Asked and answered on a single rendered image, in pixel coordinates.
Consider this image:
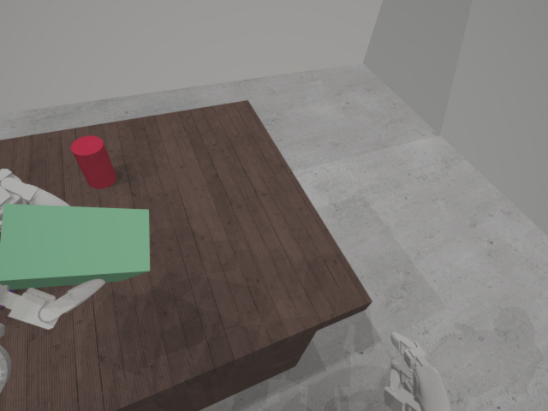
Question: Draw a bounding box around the table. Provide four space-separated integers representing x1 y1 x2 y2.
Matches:
0 100 372 411

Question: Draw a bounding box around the sponge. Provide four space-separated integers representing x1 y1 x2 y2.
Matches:
0 204 150 290

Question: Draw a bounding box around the robot left hand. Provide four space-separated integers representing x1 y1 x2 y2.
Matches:
0 169 105 330

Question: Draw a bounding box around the robot right hand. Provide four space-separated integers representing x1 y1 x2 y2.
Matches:
384 332 452 411

